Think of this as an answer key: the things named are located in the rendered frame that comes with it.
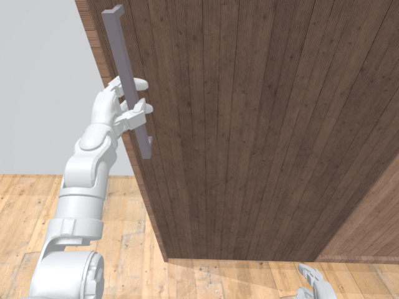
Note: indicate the wardrobe door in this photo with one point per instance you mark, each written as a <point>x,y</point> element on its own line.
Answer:
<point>271,121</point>
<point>373,227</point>

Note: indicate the robot left hand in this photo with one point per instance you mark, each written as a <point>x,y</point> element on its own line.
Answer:
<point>108,111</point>

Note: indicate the handle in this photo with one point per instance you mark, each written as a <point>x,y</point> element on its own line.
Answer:
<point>115,36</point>

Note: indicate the robot right hand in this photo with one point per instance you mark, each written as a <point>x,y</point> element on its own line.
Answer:
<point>321,288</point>

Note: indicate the robot left forearm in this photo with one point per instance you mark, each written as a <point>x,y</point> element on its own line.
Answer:
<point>78,214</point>

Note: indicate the robot left upper arm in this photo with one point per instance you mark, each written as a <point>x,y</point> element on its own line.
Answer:
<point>69,275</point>

